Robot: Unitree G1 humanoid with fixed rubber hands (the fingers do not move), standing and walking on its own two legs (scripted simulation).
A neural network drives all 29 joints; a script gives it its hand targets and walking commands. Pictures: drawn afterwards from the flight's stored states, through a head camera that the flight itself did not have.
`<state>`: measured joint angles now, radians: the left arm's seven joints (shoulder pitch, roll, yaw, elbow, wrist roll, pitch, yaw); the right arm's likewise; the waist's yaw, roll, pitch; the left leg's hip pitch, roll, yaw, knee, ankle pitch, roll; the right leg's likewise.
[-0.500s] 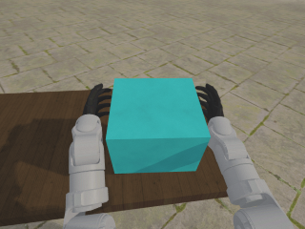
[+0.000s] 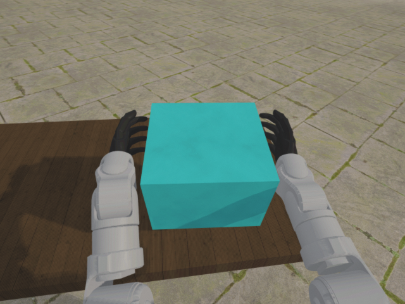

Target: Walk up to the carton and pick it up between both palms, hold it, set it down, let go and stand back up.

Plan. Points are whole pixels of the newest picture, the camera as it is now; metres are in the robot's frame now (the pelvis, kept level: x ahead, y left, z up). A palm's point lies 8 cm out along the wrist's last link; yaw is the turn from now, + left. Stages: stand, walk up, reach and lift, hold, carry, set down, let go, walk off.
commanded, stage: hold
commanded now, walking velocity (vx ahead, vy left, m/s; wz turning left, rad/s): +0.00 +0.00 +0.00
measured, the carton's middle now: (205, 163) +0.36 +0.00 +0.13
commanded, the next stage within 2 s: none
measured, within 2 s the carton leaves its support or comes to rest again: neither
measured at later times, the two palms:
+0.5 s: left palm (121, 152) +0.35 +0.16 +0.17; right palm (284, 151) +0.35 -0.15 +0.17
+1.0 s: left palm (122, 153) +0.35 +0.16 +0.17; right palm (284, 152) +0.35 -0.15 +0.16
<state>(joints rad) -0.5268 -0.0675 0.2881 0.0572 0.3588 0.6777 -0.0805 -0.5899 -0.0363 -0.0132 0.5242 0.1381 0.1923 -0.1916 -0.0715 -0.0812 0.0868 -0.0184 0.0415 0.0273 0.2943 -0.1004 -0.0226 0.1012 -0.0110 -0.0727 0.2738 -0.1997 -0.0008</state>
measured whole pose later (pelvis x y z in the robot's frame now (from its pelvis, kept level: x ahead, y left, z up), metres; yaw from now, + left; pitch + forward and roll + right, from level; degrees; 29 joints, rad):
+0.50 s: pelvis +0.00 +0.00 +0.00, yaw +0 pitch -10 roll +0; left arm -0.55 -0.07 0.30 0.08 0.36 0.68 -0.08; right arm -0.60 -0.04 -0.02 0.54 0.12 0.20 -0.19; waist -0.06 -0.08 0.08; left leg -0.02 0.04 0.03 0.29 -0.09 -0.02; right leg 0.10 -0.01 -0.07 0.28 -0.20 0.00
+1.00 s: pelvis +0.00 +0.00 +0.00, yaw +0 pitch -10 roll +0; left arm -0.49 -0.07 0.28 0.02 0.35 0.68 -0.08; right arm -0.56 -0.04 0.01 0.49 0.16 0.20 -0.20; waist -0.07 -0.08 0.09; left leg -0.01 0.04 0.03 0.30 -0.11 -0.02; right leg 0.11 -0.01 -0.07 0.27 -0.20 0.00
